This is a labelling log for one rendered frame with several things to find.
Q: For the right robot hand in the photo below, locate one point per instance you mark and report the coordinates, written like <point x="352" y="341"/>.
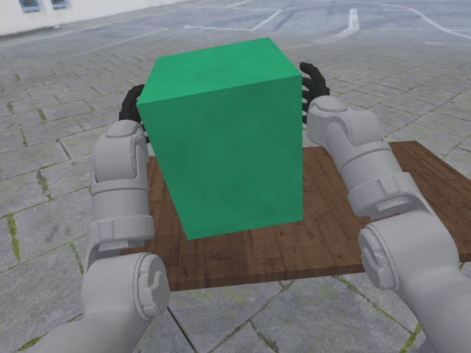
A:
<point x="316" y="86"/>

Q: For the carton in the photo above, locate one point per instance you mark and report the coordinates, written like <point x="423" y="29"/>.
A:
<point x="225" y="124"/>

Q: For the right robot upper arm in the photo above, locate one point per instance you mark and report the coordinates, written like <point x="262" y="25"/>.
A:
<point x="412" y="255"/>

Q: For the robot left forearm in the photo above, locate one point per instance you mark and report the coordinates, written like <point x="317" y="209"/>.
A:
<point x="119" y="190"/>

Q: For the robot right forearm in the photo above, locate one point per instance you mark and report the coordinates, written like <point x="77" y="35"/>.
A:
<point x="376" y="183"/>

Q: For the table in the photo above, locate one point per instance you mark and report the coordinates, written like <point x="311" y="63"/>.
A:
<point x="324" y="243"/>

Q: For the left robot upper arm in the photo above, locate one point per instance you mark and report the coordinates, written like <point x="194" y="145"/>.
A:
<point x="120" y="297"/>

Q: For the left robot hand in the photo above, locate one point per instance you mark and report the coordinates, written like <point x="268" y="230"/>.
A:
<point x="129" y="109"/>

